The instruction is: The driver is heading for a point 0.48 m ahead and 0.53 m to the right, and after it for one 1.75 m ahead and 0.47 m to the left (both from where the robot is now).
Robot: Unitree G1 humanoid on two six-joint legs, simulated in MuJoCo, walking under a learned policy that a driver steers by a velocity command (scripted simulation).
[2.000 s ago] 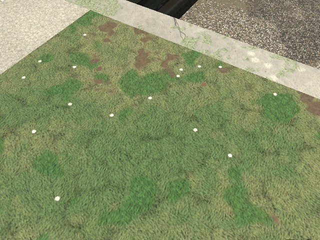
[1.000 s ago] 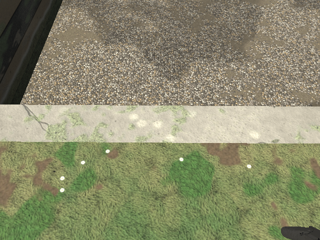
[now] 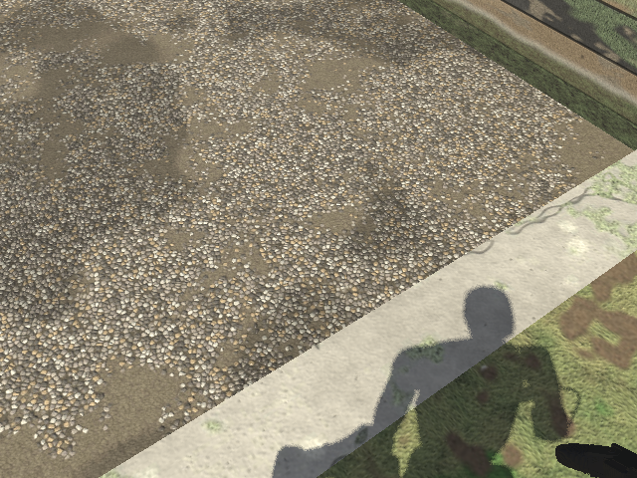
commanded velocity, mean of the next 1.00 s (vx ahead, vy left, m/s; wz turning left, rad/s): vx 0.29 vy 0.00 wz -0.10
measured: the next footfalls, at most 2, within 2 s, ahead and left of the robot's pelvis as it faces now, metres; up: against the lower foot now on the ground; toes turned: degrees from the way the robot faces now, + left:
right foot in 0.46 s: +0.33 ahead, -0.20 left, +0.00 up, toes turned -19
left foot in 0.94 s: +0.38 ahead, +0.03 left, +0.00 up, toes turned +0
